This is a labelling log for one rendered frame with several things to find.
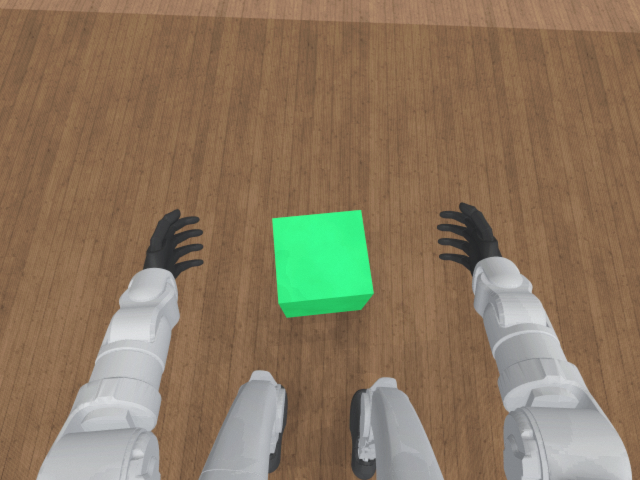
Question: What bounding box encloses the robot left hand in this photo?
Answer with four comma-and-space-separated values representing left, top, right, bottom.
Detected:
143, 209, 204, 279

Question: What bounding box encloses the robot left forearm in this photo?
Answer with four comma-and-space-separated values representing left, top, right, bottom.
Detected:
36, 268, 180, 480

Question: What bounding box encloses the right robot upper arm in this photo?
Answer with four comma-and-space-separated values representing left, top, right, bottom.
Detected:
503, 406, 629, 480

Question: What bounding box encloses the robot right hand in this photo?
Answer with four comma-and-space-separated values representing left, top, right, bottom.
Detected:
437, 202, 502, 277

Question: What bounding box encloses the robot right forearm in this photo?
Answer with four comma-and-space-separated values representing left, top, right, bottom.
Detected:
472, 257, 632, 480

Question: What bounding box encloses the left robot upper arm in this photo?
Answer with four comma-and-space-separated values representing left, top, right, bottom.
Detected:
40, 427, 161, 480

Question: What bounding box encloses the carton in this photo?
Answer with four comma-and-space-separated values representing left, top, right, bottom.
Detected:
272, 210, 374, 318

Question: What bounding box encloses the robot left shin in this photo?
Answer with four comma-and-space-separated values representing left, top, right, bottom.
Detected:
238, 370, 279, 453

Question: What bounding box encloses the right robot thigh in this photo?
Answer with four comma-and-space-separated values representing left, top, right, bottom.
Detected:
360, 387, 444, 480

